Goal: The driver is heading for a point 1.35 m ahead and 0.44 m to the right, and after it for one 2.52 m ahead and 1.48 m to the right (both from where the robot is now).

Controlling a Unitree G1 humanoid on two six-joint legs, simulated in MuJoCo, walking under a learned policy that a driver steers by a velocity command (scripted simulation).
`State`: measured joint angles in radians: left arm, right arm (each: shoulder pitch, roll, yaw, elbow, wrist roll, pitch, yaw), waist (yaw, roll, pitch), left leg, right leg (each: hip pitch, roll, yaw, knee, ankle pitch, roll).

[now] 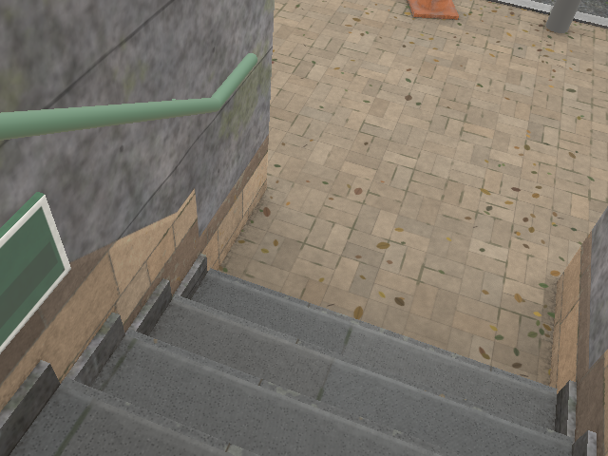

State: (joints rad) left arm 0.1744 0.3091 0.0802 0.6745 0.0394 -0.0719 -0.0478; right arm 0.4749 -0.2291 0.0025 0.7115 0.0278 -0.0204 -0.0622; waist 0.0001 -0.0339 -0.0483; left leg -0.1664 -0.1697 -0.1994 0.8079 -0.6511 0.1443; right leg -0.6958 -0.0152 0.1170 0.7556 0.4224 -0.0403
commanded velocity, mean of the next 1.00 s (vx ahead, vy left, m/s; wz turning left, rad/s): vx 0.76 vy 0.00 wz -0.67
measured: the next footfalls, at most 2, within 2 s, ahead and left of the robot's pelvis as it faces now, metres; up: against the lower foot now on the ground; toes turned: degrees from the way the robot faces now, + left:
right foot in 0.16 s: +0.13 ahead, -0.09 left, -0.17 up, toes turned -1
left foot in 0.48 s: +0.55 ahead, +0.15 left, -0.34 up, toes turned -31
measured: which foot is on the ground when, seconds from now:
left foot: down 0.00-0.16, up 0.18-0.46, down 0.48-0.92, up 0.94-1.00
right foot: up 0.00-0.14, down 0.16-0.48, up 0.50-0.90, down 0.92-1.00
